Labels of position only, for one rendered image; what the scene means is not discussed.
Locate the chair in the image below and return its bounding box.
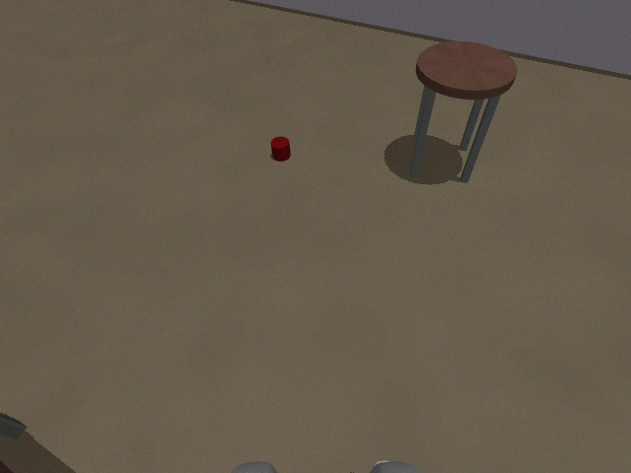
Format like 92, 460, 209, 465
0, 414, 27, 473

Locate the stool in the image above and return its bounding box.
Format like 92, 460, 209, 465
410, 41, 518, 183

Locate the tin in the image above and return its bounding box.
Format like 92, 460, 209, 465
271, 137, 291, 162

